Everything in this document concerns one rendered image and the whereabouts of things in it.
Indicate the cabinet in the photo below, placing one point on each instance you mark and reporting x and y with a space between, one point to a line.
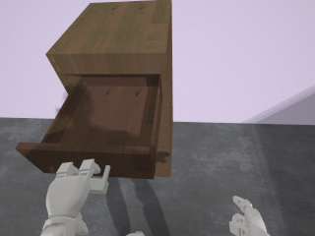
124 37

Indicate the left robot hand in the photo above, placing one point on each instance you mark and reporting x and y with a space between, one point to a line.
68 192

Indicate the left robot forearm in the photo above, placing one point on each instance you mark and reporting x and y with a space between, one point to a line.
60 226

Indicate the handle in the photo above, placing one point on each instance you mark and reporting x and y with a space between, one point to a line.
100 185

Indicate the right robot hand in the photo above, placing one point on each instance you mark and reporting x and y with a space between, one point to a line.
251 221

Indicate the drawer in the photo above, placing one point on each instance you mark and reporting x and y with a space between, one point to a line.
111 118

